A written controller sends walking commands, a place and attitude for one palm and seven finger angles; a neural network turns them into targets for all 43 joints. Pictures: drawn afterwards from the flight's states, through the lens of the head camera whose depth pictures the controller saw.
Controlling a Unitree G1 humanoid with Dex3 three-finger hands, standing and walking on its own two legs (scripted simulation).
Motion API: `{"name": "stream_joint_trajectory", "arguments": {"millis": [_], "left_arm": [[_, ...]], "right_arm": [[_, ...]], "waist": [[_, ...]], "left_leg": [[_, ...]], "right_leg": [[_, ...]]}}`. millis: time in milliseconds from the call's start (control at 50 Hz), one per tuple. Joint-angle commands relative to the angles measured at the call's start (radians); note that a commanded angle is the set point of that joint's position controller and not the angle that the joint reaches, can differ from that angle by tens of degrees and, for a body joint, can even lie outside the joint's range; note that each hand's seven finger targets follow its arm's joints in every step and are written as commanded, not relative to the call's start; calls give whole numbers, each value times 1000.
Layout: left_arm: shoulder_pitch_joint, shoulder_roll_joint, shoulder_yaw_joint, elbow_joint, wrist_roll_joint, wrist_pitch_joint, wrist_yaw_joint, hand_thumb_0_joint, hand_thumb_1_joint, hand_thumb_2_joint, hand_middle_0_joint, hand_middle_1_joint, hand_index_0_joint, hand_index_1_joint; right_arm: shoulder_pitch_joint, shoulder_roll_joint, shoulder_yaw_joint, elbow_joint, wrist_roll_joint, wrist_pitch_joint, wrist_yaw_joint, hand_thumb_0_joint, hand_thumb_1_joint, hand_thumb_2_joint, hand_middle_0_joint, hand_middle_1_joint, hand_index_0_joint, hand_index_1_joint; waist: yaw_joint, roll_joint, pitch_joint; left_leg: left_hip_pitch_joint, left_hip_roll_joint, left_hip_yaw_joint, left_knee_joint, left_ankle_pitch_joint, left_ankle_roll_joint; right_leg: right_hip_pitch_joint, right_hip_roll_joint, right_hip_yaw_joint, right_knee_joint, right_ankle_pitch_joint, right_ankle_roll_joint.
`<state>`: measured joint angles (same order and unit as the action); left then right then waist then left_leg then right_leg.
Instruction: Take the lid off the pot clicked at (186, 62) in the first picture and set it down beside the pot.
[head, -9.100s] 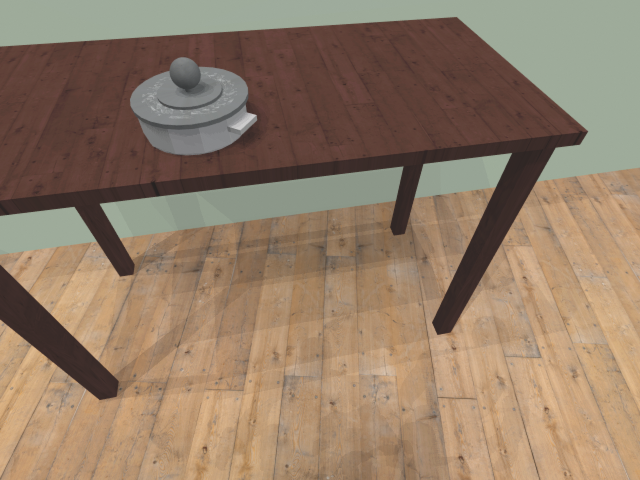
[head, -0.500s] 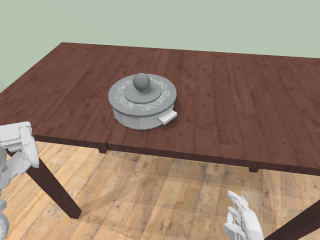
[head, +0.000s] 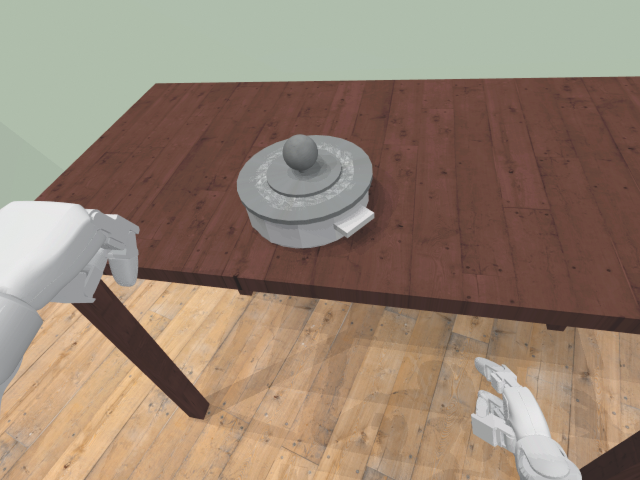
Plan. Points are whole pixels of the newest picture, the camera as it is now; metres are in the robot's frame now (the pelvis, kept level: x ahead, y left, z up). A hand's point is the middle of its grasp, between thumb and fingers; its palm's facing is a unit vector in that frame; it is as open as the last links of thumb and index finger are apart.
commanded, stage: reach forward and open the fingers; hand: left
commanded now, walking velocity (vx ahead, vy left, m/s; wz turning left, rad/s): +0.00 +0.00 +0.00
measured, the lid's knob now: (300, 152) +0.49 +0.11 +0.17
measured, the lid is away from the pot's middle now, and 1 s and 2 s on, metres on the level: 0.00 0.00 0.00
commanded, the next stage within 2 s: move the open hand above the knob in 0.86 s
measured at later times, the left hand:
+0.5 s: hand (111, 225) +0.27 +0.24 +0.24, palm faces +0.00 +0.05 -1.00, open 9.2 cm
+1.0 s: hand (138, 187) +0.30 +0.21 +0.26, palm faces +0.00 +0.06 -1.00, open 10.0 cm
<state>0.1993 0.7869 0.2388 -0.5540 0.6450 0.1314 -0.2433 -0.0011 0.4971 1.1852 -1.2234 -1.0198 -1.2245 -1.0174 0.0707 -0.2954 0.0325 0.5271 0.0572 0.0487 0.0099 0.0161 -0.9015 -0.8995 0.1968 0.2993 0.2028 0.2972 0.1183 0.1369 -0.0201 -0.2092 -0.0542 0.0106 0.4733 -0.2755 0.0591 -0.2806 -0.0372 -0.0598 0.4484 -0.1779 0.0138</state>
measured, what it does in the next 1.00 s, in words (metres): stands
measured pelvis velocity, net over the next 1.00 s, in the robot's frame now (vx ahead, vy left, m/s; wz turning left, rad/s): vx -0.03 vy -0.02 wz -0.01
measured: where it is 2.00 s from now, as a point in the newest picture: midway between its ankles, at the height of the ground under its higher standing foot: outside the picture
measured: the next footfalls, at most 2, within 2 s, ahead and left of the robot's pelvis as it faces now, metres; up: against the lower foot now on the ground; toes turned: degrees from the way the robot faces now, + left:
none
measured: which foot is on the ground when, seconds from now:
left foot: down 0.00-1.00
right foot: down 0.00-1.00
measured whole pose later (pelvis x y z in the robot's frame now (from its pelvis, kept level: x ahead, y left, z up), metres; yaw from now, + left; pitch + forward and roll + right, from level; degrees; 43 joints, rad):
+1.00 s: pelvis -0.03 -0.02 +0.00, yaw +0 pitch +0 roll +1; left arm -0.42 0.80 0.06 -0.15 0.71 0.16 -0.55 0.00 -0.42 1.74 -0.89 -0.09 -0.90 -0.08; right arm 0.11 -0.30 0.05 0.53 0.09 0.05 0.00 0.02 -0.90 -0.90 0.20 0.30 0.20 0.30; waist 0.06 0.13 0.00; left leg -0.23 -0.05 0.02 0.46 -0.23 0.04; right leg -0.32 -0.03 -0.05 0.48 -0.16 -0.01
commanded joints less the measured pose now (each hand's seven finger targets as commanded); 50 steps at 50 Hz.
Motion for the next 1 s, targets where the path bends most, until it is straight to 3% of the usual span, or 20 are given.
{"name": "stream_joint_trajectory", "arguments": {"millis": [0,80,100,180,200,240,280,300,340,380,400,460,500,540,580,600,680,840,900,980], "left_arm": [[-356,307,178,-70,31,3,-56,0,168,1383,-1122,-684,-1122,-684],[-318,273,145,37,27,13,-114,0,16,1467,-1073,-542,-1073,-542],[-477,312,141,-40,22,-6,-133,0,-21,1488,-1061,-507,-1061,-507],[-450,294,126,69,26,-1,-165,0,-164,1572,-1009,-365,-1009,-365],[-593,332,126,17,24,-14,-176,0,-199,1593,-996,-329,-996,-329],[-581,316,114,140,30,-8,-186,0,-268,1635,-970,-258,-970,-258],[-565,314,115,159,30,-2,-191,0,-335,1677,-944,-187,-944,-187],[-703,320,91,90,26,-16,-199,0,-368,1698,-931,-152,-931,-152],[-680,289,66,160,27,-12,-203,0,-434,1740,-906,-81,-906,-81],[-640,299,87,197,37,-4,-201,0,-433,1740,-900,-81,-900,-81],[-771,335,85,112,39,-15,-206,0,-432,1740,-898,-81,-898,-81],[-771,330,83,250,53,-1,-208,0,-429,1740,-892,-81,-892,-81],[-825,341,82,184,48,-6,-213,0,-427,1740,-889,-81,-889,-81],[-870,273,14,217,46,-3,-215,0,-426,1740,-887,-81,-887,-81],[-794,301,54,258,58,8,-210,0,-424,1740,-884,-81,-884,-81],[-897,322,46,202,58,4,-217,0,-424,1740,-884,-81,-884,-81],[-904,326,53,272,74,16,-214,0,-422,1740,-881,-81,-881,-81],[-931,275,-7,309,78,36,-259,0,-421,1740,-880,-81,-880,-81],[-980,329,29,260,78,35,-263,0,-420,1740,-879,-81,-879,-81],[-960,353,62,280,82,41,-258,0,-419,1740,-878,-81,-878,-81]], "right_arm": [[-140,-92,-23,-152,4,-58,-11,0,-900,-900,200,300,200,300],[-151,-85,-16,-168,10,-77,-9,0,-900,-900,200,300,200,300],[-153,-88,-18,-156,5,-70,-10,0,-900,-900,200,300,200,300],[-149,-85,-14,-169,11,-91,-12,0,-900,-900,200,300,200,300],[-146,-87,-16,-155,6,-84,-13,0,-900,-900,200,300,200,300],[-125,-86,-18,-143,4,-88,-22,0,-900,-900,200,300,200,300],[-139,-92,-16,-164,19,-91,-14,0,-900,-900,200,300,200,300],[-144,-89,-16,-158,13,-84,-14,0,-900,-900,200,300,200,300],[-134,-86,-19,-154,11,-90,-20,0,-900,-900,200,300,200,300],[-136,-91,-17,-171,21,-98,-14,0,-900,-900,200,300,200,300],[-136,-92,-18,-164,15,-89,-13,0,-900,-900,200,300,200,300],[-117,-96,-22,-146,13,-85,-21,0,-900,-900,200,300,200,300],[-129,-96,-21,-164,19,-82,-13,0,-900,-900,200,300,200,300],[-136,-85,-18,-160,22,-87,-18,0,-900,-900,200,300,200,300],[-128,-96,-22,-169,29,-98,-13,0,-900,-900,200,300,200,300],[-123,-92,-18,-163,24,-83,-11,0,-900,-900,200,300,200,300],[-129,-99,-19,-167,33,-90,-11,0,-900,-900,200,300,200,300],[-125,-94,-17,-168,33,-55,-7,0,-900,-900,200,300,200,300],[-129,-93,-15,-173,30,-56,-6,0,-900,-900,200,300,200,300],[-135,-100,-18,-173,35,-65,-10,0,-900,-900,200,300,200,300]], "waist": [[-18,-80,-212],[-19,-56,-196],[-20,-38,-248],[-23,-39,-199],[-22,-36,-249],[-22,-75,-179],[-29,-58,-188],[-27,-41,-235],[-26,-57,-196],[-32,-61,-187],[-24,-40,-255],[-28,-80,-183],[-26,-62,-255],[-39,-51,-201],[-38,-46,-218],[-33,-63,-266],[-44,-61,-238],[-47,-137,-230],[-41,-90,-304],[-46,-72,-297]], "left_leg": [[1,35,-51,-92,338,-31],[33,35,-57,-73,348,-29],[15,26,-48,-99,311,-29],[29,33,-59,-86,283,-25],[10,25,-55,-111,263,-26],[-15,32,-52,-114,219,-22],[6,34,-55,-94,218,-25],[-3,28,-59,-121,200,-26],[-15,32,-55,-120,168,-22],[-4,33,-59,-99,172,-23],[-9,31,-62,-126,169,-25],[-42,34,-52,-121,145,-21],[-32,28,-50,-117,157,-24],[-27,29,-53,-121,133,-21],[-4,27,-49,-86,167,-22],[-25,24,-51,-115,153,-23],[-7,23,-50,-84,181,-20],[-60,16,-24,-99,151,-12],[-46,10,-25,-88,173,-14],[-15,9,-26,-56,231,-12]], "right_leg": [[177,13,19,-54,157,-21],[165,29,30,-47,167,-31],[196,10,26,-60,139,-26],[150,33,30,-52,100,-33],[187,13,25,-62,81,-28],[143,17,18,-67,31,-24],[138,32,33,-56,40,-33],[168,12,27,-58,17,-31],[137,12,23,-58,-16,-27],[124,30,35,-49,-4,-37],[174,10,31,-47,-12,-36],[133,10,29,-54,-38,-32],[181,5,42,-44,-14,-37],[124,8,26,-44,-40,-31],[125,23,44,-33,0,-45],[170,7,37,-38,-14,-38],[135,21,43,-29,19,-46],[151,3,31,-38,19,-29],[200,-1,48,-24,39,-35],[186,12,56,-11,105,-40]]}}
